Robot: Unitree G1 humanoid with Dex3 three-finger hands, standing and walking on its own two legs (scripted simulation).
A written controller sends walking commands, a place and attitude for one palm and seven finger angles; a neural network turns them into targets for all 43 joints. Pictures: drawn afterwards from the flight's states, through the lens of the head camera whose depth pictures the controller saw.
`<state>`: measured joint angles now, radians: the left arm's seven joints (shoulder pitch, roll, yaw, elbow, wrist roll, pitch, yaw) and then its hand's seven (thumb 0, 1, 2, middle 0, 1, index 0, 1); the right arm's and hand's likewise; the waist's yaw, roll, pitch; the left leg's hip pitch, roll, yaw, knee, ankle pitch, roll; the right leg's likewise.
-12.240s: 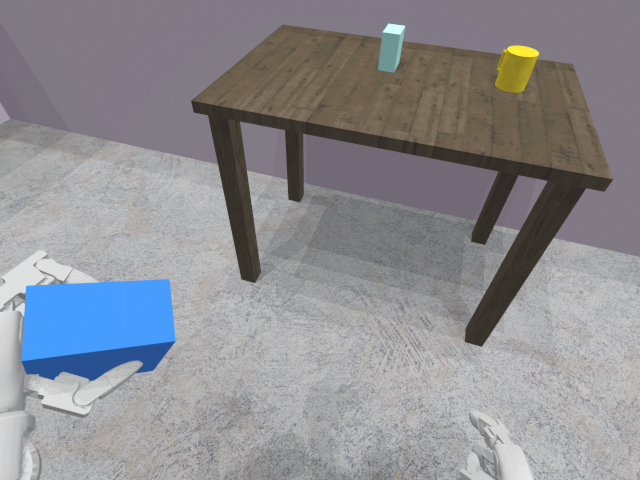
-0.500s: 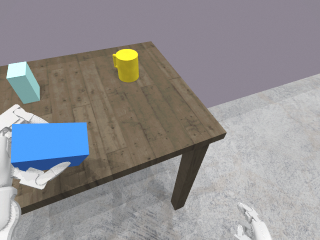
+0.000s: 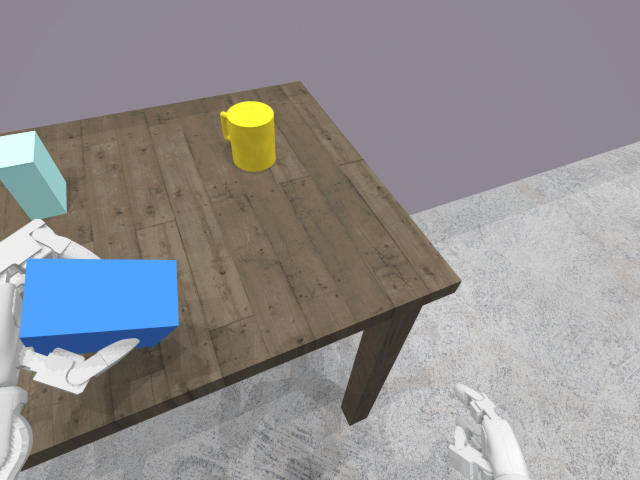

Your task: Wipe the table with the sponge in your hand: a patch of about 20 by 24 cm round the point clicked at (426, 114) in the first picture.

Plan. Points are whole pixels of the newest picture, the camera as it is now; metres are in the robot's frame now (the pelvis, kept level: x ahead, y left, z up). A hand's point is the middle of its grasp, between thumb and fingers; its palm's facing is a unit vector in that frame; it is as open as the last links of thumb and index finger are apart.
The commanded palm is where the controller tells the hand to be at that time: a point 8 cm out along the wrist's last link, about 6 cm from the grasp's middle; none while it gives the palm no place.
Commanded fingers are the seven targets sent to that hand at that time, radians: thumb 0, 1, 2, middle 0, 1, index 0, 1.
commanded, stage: come to a stop and stand still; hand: left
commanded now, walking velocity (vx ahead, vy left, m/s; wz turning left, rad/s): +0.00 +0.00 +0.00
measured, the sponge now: (122, 309) +0.23 +0.22 +0.15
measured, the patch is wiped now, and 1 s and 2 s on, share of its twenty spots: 0.00 0.00 0.00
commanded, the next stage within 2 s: look again from close up in 1.12 s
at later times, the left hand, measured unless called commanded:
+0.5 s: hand (100, 335) +0.20 +0.22 +0.16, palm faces +0.29 -0.87 -0.39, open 9.9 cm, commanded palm +0.15 +0.28 +0.18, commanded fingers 0.00 0.10 1.30 -1.20 -1.60 -1.20 -1.60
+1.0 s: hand (89, 318) +0.22 +0.24 +0.15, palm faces +0.36 -0.85 -0.38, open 9.9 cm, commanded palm +0.16 +0.27 +0.18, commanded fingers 0.00 0.10 1.30 -1.20 -1.60 -1.20 -1.60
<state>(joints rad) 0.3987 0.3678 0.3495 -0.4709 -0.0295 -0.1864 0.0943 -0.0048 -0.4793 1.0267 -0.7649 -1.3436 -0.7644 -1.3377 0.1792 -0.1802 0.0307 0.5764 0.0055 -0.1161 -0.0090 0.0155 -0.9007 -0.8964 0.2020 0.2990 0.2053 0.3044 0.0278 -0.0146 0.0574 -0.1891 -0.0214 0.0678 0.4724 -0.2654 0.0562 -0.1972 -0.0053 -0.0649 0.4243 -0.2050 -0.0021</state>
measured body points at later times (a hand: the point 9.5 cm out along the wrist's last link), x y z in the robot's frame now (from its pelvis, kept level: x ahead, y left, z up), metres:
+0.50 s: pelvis -0.02 +0.00 +0.00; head -0.01 +0.00 +0.45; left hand +0.18 +0.26 +0.18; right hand +0.15 -0.22 -0.08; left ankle -0.01 +0.07 -0.74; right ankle +0.01 -0.12 -0.74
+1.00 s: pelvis -0.01 -0.01 +0.00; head +0.01 +0.01 +0.45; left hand +0.19 +0.28 +0.17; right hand +0.18 -0.23 -0.06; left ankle -0.01 +0.07 -0.74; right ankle +0.01 -0.12 -0.74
